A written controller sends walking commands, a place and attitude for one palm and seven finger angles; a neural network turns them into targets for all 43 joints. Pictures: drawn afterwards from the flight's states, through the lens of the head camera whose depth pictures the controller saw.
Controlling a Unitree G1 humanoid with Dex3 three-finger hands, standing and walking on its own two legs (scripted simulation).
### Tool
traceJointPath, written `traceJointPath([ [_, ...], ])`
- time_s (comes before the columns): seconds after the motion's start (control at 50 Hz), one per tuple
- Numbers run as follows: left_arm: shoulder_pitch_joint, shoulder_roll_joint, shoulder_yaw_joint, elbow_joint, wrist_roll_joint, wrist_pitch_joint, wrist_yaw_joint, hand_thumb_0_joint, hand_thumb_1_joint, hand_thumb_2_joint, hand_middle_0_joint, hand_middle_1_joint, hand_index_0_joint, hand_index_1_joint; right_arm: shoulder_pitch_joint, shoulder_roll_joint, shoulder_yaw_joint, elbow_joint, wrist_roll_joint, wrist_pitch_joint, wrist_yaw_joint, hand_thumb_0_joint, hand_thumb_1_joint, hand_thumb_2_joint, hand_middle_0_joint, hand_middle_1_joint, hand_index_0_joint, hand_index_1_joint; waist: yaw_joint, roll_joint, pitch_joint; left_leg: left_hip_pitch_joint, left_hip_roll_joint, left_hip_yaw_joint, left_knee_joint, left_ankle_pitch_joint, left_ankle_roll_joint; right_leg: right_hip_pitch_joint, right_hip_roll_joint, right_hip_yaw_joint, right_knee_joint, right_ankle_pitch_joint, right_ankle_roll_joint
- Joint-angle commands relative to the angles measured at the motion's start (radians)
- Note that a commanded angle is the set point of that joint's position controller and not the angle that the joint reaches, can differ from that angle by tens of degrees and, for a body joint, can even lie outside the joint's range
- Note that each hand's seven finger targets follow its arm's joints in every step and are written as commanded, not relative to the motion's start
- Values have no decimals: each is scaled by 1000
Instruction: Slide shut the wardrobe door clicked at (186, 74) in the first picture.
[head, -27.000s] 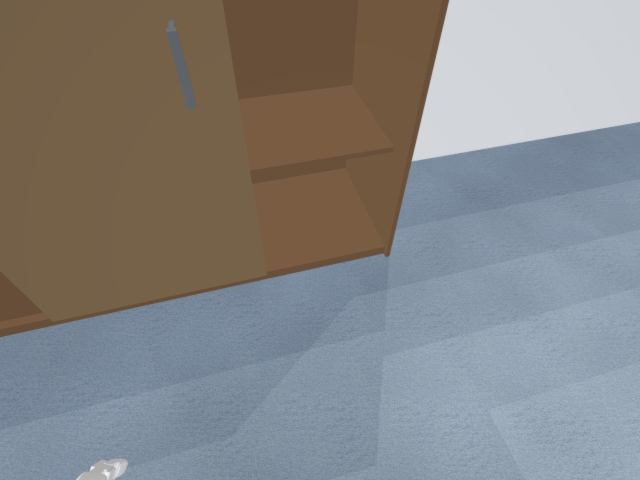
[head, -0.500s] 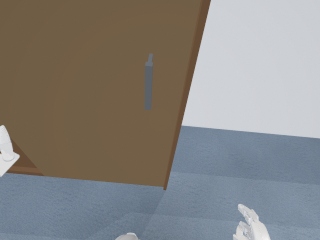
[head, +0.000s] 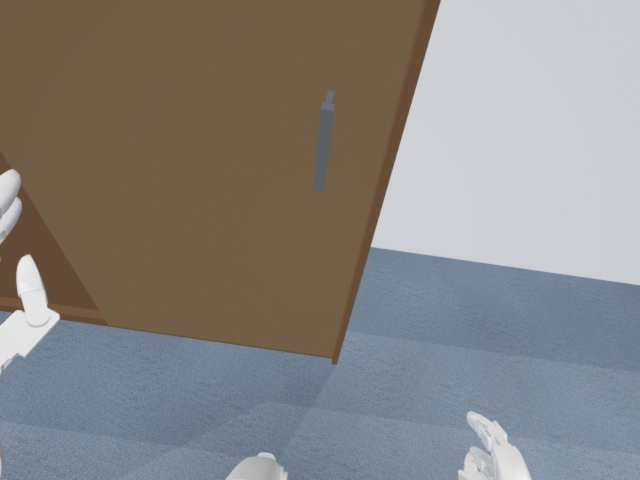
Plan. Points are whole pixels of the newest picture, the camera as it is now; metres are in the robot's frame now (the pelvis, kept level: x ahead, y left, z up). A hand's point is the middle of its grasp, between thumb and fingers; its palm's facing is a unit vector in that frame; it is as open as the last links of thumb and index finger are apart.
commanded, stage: stop stepping back and stand still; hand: left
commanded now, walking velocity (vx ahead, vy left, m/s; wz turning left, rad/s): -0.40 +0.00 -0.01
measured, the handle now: (324, 144) +0.59 +0.07 +0.11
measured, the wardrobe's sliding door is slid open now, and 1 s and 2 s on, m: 0.00 0.00 0.00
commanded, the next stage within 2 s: let the arm hang, fingers relaxed in 0.82 s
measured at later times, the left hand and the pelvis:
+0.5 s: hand out of the picture +0.09 +0.29 +0.18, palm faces +0.46 -0.82 -0.34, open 7.4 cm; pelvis -0.11 +0.02 +0.01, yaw -4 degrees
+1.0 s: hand out of the picture +0.09 +0.31 +0.08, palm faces +0.35 -0.84 -0.42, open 7.4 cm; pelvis -0.13 +0.04 -0.02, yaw +1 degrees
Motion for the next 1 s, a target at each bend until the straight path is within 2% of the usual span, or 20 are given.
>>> traceJointPath([
  [0.0,-161,232,132,-176,4,-44,19,0,900,900,-200,-300,-200,-300,-96,-121,-23,-153,4,-38,-37,0,-900,-900,200,300,200,300,-65,-40,7,241,9,-29,-274,34,-6,-155,-209,115,-114,342,-107],
  [0.04,-162,236,149,-256,5,-73,15,0,900,900,-200,-300,-200,-300,-91,-176,-46,-179,9,-49,-45,0,-900,-900,200,300,200,300,-47,311,-131,269,232,-222,-496,511,81,-57,-10,-1,182,147,-6],
  [0.06,-147,243,168,-241,-9,-84,10,0,900,900,-200,-300,-200,-300,-65,-147,-60,-171,10,-66,-34,0,-900,-900,200,300,200,300,-43,299,-214,338,312,-238,-506,628,132,-71,29,10,321,-180,-14],
  [0.1,30,212,185,-196,-45,-74,-3,0,900,900,-200,-300,-200,-300,-38,-153,-73,-179,0,-92,-17,0,-900,-900,200,300,200,300,-47,264,-275,388,356,-344,-539,349,158,-147,35,38,494,-295,-8],
  [0.16,56,182,158,-280,-33,-45,7,0,900,900,-200,-300,-200,-300,-45,-157,-67,-195,22,-89,7,0,-900,-900,200,300,200,300,-51,199,-197,328,293,-242,-568,-13,160,-91,5,-22,341,-211,-3],
  [0.26,54,196,146,-198,-13,23,30,0,900,900,-200,-300,-200,-300,-64,-154,-39,-208,10,-51,-14,0,-900,-900,200,300,200,300,-52,298,-94,70,142,-102,-686,-401,19,293,66,-172,-91,-213,-56],
  [0.3,20,222,148,-169,-11,32,21,0,900,900,-200,-300,-200,-300,-55,-143,-39,-196,6,-30,-19,0,-900,-900,200,300,200,300,-56,89,-67,150,22,22,-377,-212,-6,175,-70,-32,-303,-218,-121],
  [0.34,-94,294,197,-224,-30,25,24,0,900,900,-200,-300,-200,-300,-57,-159,-39,-169,-2,-15,-23,0,-900,-900,200,300,200,300,-59,-111,-68,213,3,6,140,7,-4,-126,-365,255,-421,-289,-250],
  [0.36,-100,234,157,-137,-27,41,21,0,900,900,-200,-300,-200,-300,-47,-142,-41,-164,24,-21,-27,0,-900,-900,200,300,200,300,-59,-219,-40,82,-5,-31,235,-22,-2,-109,-348,299,-423,-473,-250],
  [0.5,-247,170,56,-98,9,25,35,0,900,900,-200,-300,-200,-300,-45,-164,-30,-149,25,-66,-62,0,-900,-900,200,300,200,300,-79,51,8,344,30,43,-367,-113,66,-135,-196,14,-90,-393,-133],
  [0.54,-250,184,82,-213,13,-2,40,0,900,900,-200,-300,-200,-300,-41,-194,-39,-184,26,-79,-53,0,-900,-900,200,300,200,300,-78,379,-9,402,293,-454,-603,-211,198,-260,8,-135,333,-269,-30],
  [0.58,-159,278,182,-232,12,-23,27,0,900,900,-200,-300,-200,-300,-41,-157,-41,-162,12,-92,-35,0,-900,-900,200,300,200,300,-74,323,-5,294,332,-582,-689,-399,252,-294,-32,-35,541,-259,-32],
  [0.7,85,194,171,-148,12,-8,27,0,900,900,-200,-300,-200,-300,-46,-157,-38,-186,13,-60,-10,0,-900,-900,200,300,200,300,-39,225,-52,-92,147,-106,-440,-371,106,328,-2,-160,-16,-186,-56],
  [0.72,78,197,174,-100,18,-2,25,0,900,900,-200,-300,-200,-300,-44,-154,-45,-186,12,-44,-12,0,-900,-900,200,300,200,300,-32,71,-31,-167,73,-31,-203,-331,77,338,-81,-10,-142,-267,-106],
  [0.74,39,220,189,-84,12,7,23,0,900,900,-200,-300,-200,-300,-36,-147,-58,-194,17,-29,-12,0,-900,-900,200,300,200,300,-42,-177,-25,-199,-10,43,128,-226,47,243,-300,383,-321,-426,-206],
  [0.78,-146,239,203,-128,0,-18,26,0,900,900,-200,-300,-200,-300,-28,-143,-47,-163,15,-46,-10,0,-900,-900,200,300,200,300,-71,-139,-65,-134,22,-26,349,-149,33,131,-407,476,-362,-283,-263],
  [0.88,-154,157,92,-96,5,-2,20,0,900,900,-200,-300,-200,-300,-73,-131,-27,-146,19,-57,-42,0,-900,-900,200,300,200,300,-73,-81,18,323,51,43,-187,-27,55,-196,-258,81,-243,-354,-153],
  [0.9,-127,-95,-258,637,91,209,-111,0,900,900,-200,-300,-200,-300,68,-234,-63,83,9,-41,74,0,-900,-900,200,300,200,300,-159,72,60,296,94,-26,-174,233,52,-256,-262,-108,82,95,-86],
  [0.94,-67,-154,-275,678,68,299,-138,0,900,900,-200,-300,-200,-300,41,-233,-63,8,-4,51,60,0,-900,-900,200,300,200,300,-82,283,-1,148,292,-369,-417,143,184,-250,-42,-120,399,-320,8],
  [0.98,-193,-126,-286,719,68,276,-150,0,900,900,-200,-300,-200,-300,44,-249,-58,-33,-40,42,44,0,-900,-900,200,300,200,300,-93,26,-33,160,316,-530,-431,299,256,-258,-50,-29,487,-293,0],
])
